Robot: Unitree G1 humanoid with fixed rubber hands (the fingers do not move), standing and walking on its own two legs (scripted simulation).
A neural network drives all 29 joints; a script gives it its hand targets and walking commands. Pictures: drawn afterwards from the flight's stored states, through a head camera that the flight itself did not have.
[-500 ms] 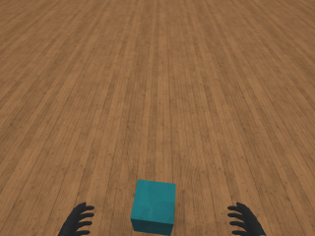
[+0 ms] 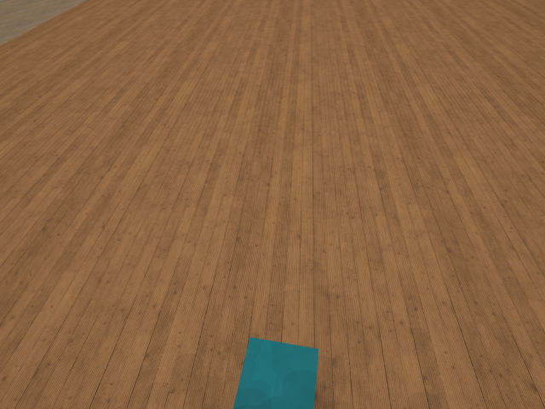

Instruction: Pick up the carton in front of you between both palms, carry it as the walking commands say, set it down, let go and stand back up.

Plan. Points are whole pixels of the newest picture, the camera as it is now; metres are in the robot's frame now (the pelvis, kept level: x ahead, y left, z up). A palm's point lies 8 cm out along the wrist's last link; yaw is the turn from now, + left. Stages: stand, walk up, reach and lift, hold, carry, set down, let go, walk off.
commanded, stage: stand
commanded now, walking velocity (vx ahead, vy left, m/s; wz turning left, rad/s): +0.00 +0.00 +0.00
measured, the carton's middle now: (278, 391) +0.36 +0.01 -0.64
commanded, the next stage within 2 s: none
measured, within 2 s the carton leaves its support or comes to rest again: neither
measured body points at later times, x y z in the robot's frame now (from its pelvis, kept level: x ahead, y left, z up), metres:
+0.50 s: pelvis -0.01 -0.01 +0.00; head -0.01 -0.01 +0.45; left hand +0.03 +0.26 -0.13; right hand +0.06 -0.26 -0.14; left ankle -0.04 +0.13 -0.73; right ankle -0.08 -0.10 -0.73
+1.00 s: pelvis -0.02 -0.01 +0.01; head -0.03 -0.01 +0.46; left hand -0.06 +0.23 -0.14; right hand -0.02 -0.25 -0.15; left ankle -0.04 +0.13 -0.73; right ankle -0.08 -0.10 -0.73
